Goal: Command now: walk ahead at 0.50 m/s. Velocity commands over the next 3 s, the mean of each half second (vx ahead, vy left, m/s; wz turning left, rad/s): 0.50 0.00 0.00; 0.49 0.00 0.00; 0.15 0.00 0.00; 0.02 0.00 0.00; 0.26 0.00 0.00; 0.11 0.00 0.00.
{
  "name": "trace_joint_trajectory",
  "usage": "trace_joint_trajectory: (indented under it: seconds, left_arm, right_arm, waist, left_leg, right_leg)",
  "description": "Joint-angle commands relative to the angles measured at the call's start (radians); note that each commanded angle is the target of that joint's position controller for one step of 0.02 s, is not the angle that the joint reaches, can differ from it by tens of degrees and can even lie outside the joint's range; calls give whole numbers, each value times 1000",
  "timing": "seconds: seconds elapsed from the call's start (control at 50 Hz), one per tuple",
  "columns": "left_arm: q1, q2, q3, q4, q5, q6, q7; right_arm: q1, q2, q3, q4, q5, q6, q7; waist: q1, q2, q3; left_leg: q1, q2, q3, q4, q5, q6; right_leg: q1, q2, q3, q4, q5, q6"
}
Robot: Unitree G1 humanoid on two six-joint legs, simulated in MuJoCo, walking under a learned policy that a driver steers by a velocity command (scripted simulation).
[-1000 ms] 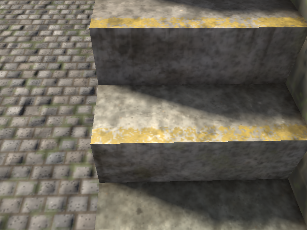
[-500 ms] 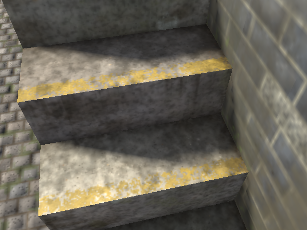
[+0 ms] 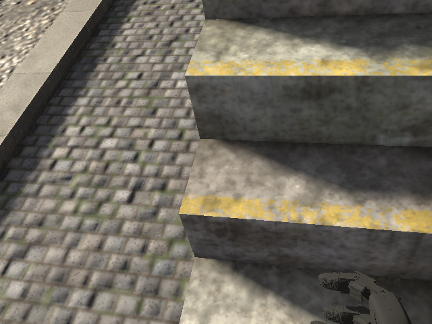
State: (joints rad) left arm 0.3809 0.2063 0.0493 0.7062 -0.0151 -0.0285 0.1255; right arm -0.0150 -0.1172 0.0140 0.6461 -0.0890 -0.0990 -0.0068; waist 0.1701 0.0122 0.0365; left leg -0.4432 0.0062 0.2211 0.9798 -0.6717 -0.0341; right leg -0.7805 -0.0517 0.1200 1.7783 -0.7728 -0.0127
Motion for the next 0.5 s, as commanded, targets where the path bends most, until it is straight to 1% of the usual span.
trace_joint_trajectory:
  seconds: [0.02,0.04,0.06,0.08,0.1,0.12,0.14,0.16,0.18,0.2,0.22,0.24,0.26,0.28,0.3,0.32,0.34,0.36,0.38,0.4,0.42,0.44,0.46,0.48,0.5]
  left_arm:
    - [148,80,28,-61,-16,24,16]
    - [189,81,34,-65,-26,33,17]
    - [323,34,45,-60,-24,57,26]
    - [390,47,64,-65,-14,76,38]
    - [483,55,73,-42,-19,89,42]
    - [518,90,65,-48,-39,63,42]
    - [614,64,29,-17,-13,55,25]
    - [661,140,56,75,-19,44,-14]
    - [412,115,10,129,189,-11,-216]
    - [508,-51,-21,149,191,16,-279]
    - [241,-64,-39,72,-36,11,-129]
    - [-36,-9,-49,2,-62,-6,-59]
    - [-154,245,-1,-140,47,1,-200]
    - [-80,231,6,-133,98,-29,-227]
    - [44,172,-22,-80,109,-50,-243]
    - [90,173,-21,-24,110,-54,-233]
    - [89,215,-23,-22,96,-64,-204]
    - [120,237,-21,-7,78,-73,-185]
    - [207,209,-30,38,71,-79,-178]
    - [275,165,-46,78,70,-82,-180]
    - [303,138,-51,96,72,-84,-182]
    - [291,127,-52,96,72,-85,-185]
    - [306,134,-49,110,61,-89,-191]
    - [206,145,-45,64,50,-92,-188]
    - [115,145,-45,24,48,-91,-178]
  right_arm:
    - [-272,-149,-63,-88,-1,-45,15]
    - [-318,-172,-66,-80,-1,-38,27]
    - [-335,-205,-72,-47,-3,-19,19]
    - [-406,-220,-72,-72,3,-16,12]
    - [-496,-181,-59,-89,-3,-17,17]
    - [-590,-167,-55,-135,-7,13,26]
    - [-734,-138,-35,-167,47,44,34]
    - [-687,-66,-25,-127,66,55,40]
    - [-366,-75,29,-213,217,43,37]
    - [-427,-173,-11,-142,196,81,47]
    - [-265,136,24,-59,-11,101,81]
    - [195,254,55,-77,-48,103,118]
    - [281,-288,-48,-45,190,66,118]
    - [0,-488,-124,-44,222,70,73]
    - [-58,-477,-137,-51,197,79,59]
    - [-119,-428,-118,-44,163,92,51]
    - [-199,-410,-100,-53,133,94,37]
    - [-206,-400,-97,-46,130,89,28]
    - [-204,-388,-88,-41,122,82,20]
    - [-197,-366,-77,-18,104,73,11]
    - [-175,-345,-67,-1,89,66,10]
    - [-164,-332,-58,8,83,60,13]
    - [-145,-335,-54,25,81,50,13]
    - [-78,-328,-49,43,73,43,18]
    - [17,-347,-54,74,76,41,32]
  waist:
    - [153,-257,-14]
    - [205,-166,6]
    - [295,-3,-77]
    - [354,91,-136]
    - [410,115,-174]
    - [472,133,-143]
    - [556,69,-66]
    - [490,-14,-66]
    - [67,-287,197]
    - [137,-56,90]
    - [-28,17,-39]
    - [-379,-161,-59]
    - [-253,-341,179]
    - [-48,-130,38]
    - [-38,22,7]
    - [-7,58,-11]
    - [35,95,-109]
    - [45,16,-174]
    - [70,-56,-213]
    - [80,-89,-240]
    - [87,-132,-248]
    - [89,-170,-245]
    - [91,-231,-252]
    - [48,-219,-258]
    - [10,-228,-259]
  left_leg:
    - [7,214,-309,-442,377,56]
    - [-37,175,-245,-472,342,64]
    - [-55,143,-218,-365,607,118]
    - [-142,224,-293,-294,699,148]
    - [-210,230,-247,-252,653,141]
    - [-283,180,-192,-136,652,81]
    - [-416,102,-92,26,611,8]
    - [-415,-34,20,348,341,8]
    - [-659,24,-121,597,280,128]
    - [-639,-27,-265,759,363,180]
    - [-367,-104,-265,1116,314,34]
    - [-351,-58,-443,1121,482,-3]
    - [-561,4,-471,1113,589,-45]
    - [-550,3,-432,1117,558,-47]
    - [-564,23,-432,1062,652,-47]
    - [-577,70,-438,953,647,-36]
    - [-546,51,-397,895,574,-35]
    - [-518,27,-356,855,532,-37]
    - [-523,13,-337,834,490,-38]
    - [-564,9,-331,789,472,-32]
    - [-600,10,-320,731,461,-23]
    - [-616,8,-304,681,438,-12]
    - [-636,3,-297,663,381,-9]
    - [-540,10,-271,620,415,-11]
    - [-422,16,-273,611,491,-4]
  right_leg:
    - [-55,14,-13,-252,58,-6]
    - [-1,40,-84,-346,135,3]
    - [107,105,-144,-169,204,-9]
    - [180,86,-88,69,245,-16]
    - [234,121,-138,198,264,-10]
    - [275,81,-66,3,296,-38]
    - [427,67,-82,-424,404,-111]
    - [572,92,-117,-867,703,-125]
    - [395,131,-20,-1112,681,-21]
    - [335,137,43,-1057,725,-102]
    - [241,125,401,-1200,273,0]
    - [57,3,996,-1402,107,-60]
    - [-345,-180,938,-1471,-411,-332]
    - [-294,-177,942,-1417,-413,-338]
    - [-213,-160,1007,-1373,-367,-313]
    - [-151,-168,948,-1324,-322,-288]
    - [-120,-124,853,-1266,-294,-248]
    - [-87,-106,797,-1237,-247,-230]
    - [-10,-90,725,-1210,-157,-221]
    - [104,-66,661,-1180,-68,-203]
    - [194,-55,627,-1176,-22,-200]
    - [242,-48,591,-1184,17,-197]
    - [292,-49,577,-1190,35,-194]
    - [240,-46,514,-1197,52,-180]
    - [113,-34,450,-1164,17,-156]
